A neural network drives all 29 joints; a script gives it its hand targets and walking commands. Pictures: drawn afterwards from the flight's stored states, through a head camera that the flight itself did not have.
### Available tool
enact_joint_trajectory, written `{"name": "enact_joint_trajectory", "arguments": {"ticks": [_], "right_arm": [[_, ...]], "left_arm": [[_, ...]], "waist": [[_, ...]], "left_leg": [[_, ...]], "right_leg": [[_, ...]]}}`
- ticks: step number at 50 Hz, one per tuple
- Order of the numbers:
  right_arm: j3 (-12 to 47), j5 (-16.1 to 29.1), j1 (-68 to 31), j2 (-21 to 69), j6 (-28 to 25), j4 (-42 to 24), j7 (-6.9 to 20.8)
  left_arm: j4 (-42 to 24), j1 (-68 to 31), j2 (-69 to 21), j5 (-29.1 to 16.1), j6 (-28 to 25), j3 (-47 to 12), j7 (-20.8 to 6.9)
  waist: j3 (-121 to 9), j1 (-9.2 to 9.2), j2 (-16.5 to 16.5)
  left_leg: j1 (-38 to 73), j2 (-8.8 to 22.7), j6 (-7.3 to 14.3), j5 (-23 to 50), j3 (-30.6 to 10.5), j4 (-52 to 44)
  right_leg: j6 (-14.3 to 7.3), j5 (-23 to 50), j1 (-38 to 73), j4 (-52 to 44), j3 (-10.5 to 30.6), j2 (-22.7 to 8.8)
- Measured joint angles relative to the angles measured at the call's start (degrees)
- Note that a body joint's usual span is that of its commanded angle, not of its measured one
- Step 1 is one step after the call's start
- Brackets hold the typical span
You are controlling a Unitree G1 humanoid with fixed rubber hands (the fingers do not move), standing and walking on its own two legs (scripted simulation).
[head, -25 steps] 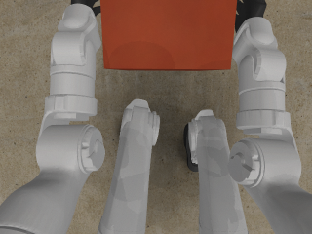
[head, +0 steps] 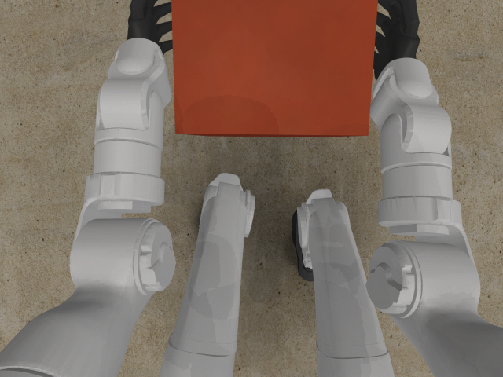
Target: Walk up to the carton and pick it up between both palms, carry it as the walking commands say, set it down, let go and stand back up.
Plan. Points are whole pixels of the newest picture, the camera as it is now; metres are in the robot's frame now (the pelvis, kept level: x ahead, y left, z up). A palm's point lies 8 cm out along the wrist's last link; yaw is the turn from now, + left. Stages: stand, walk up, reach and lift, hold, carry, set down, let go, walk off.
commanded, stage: reach and lift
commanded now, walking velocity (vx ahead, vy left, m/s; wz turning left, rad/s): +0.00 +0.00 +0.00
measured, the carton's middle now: (267, 65) +0.51 +0.04 -0.15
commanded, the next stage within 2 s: none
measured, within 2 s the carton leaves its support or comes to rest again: neither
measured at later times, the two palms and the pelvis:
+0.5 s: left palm (125, 35) +0.48 +0.19 -0.01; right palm (433, 50) +0.49 -0.11 +0.00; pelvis +0.01 +0.00 +0.06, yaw +1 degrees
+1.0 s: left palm (84, 16) +0.45 +0.19 +0.07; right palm out of the picture +0.47 -0.11 +0.08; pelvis +0.04 +0.00 +0.13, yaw +1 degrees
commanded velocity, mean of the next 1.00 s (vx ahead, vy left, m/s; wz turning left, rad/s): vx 0.00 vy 0.00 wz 0.00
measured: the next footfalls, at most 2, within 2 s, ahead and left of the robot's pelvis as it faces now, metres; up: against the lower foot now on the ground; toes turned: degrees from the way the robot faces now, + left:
none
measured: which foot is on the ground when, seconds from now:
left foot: down 0.00-1.00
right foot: down 0.00-1.00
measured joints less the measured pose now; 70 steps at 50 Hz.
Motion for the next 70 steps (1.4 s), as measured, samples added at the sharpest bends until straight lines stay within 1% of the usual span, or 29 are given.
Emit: {"name": "enact_joint_trajectory", "arguments": {"ticks": [20,35,42,47,52,55,59,64,70], "right_arm": [[1.2,-0.9,5.0,1.1,-0.3,-0.2,0.4],[1.0,-2.3,9.0,2.0,-1.2,0.1,1.6],[1.5,-2.7,11.9,2.7,-1.3,0.2,1.9],[1.1,-3.9,15.1,3.7,-1.5,2.2,2.3],[-0.7,-6.3,21.1,5.7,-1.7,6.9,3.6],[-2.3,-8.7,23.6,6.6,-1.8,9.9,4.6],[-3.6,-11.7,26.1,7.3,-2.3,11.8,6.1],[-3.4,-14.1,29.6,8.7,-2.4,10.7,7.1],[0.3,-13.9,36.6,9.8,-2.3,5.8,7.2]], "left_arm": [[-0.9,5.6,-1.8,0.4,-0.5,0.0,0.0],[-1.3,9.3,-3.4,1.7,-0.8,-0.6,0.0],[-1.6,12.7,-4.4,2.0,-1.1,-0.6,0.0],[0.4,16.0,-5.6,2.8,-1.4,-0.5,0.0],[4.5,22.3,-8.0,5.5,-1.5,0.5,-0.6],[6.9,25.3,-9.5,7.6,-1.6,1.8,-0.7],[8.0,28.4,-11.4,9.9,-2.1,3.8,-1.1],[5.5,33.2,-13.6,12.7,-2.7,5.5,-2.5],[0.5,40.3,-15.3,12.5,-3.3,4.0,-3.1]], "waist": [[-0.1,-0.24,0.1],[-0.1,-0.55,0.1],[-1.9,-0.67,-0.1],[-7.5,-0.81,-0.2],[-21.7,-1.09,-0.7],[-27.6,-1.44,-0.8],[-31.6,-1.72,-0.9],[-33.7,-2.41,-0.7],[-34.2,-2.3,-0.6]], "left_leg": [[12.8,0.4,0.2,1.6,-0.2,-10.3],[22.6,0.8,0.5,4.1,-0.7,-19.8],[26.8,0.9,0.8,5.3,-0.5,-24.5],[27.9,1.1,1.0,6.1,-0.4,-28.0],[25.9,1.2,1.3,6.9,-0.3,-32.5],[27.9,1.1,1.7,7.1,-0.3,-35.6],[32.8,1.2,2.1,7.1,0.1,-39.7],[39.2,1.4,2.6,7.3,0.7,-45.0],[45.7,1.9,3.0,8.4,1.4,-51.9]], "right_leg": [[-0.7,2.4,12.3,-10.4,1.0,-0.4],[-1.2,5.3,22.0,-20.1,1.5,-1.0],[-1.4,6.6,26.0,-24.6,2.0,-1.5],[-1.5,7.5,27.0,-28.1,2.4,-1.8],[-1.5,8.4,24.9,-32.6,2.9,-2.3],[-1.8,8.7,27.0,-35.8,3.0,-2.8],[-2.1,8.8,31.9,-40.0,3.5,-3.5],[-2.3,9.2,38.2,-45.4,4.2,-4.2],[-2.7,10.5,44.3,-52.0,5.1,-4.8]]}}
